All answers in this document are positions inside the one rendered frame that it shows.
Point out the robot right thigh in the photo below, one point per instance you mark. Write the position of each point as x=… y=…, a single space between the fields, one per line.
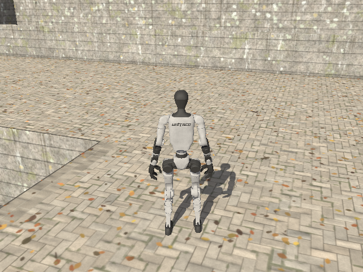
x=195 y=168

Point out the right robot foot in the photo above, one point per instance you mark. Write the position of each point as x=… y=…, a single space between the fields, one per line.
x=197 y=227

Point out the left robot upper arm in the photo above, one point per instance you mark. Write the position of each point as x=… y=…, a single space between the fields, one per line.
x=161 y=129

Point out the right robot upper arm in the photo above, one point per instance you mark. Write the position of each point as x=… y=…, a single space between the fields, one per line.
x=201 y=129

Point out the right robot forearm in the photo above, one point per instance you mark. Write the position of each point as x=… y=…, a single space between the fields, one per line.
x=206 y=153

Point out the left robot forearm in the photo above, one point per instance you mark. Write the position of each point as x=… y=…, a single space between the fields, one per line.
x=155 y=154

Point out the robot left hand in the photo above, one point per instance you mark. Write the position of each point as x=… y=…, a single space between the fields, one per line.
x=151 y=171

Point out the robot right hand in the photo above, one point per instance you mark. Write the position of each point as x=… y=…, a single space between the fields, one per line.
x=209 y=171

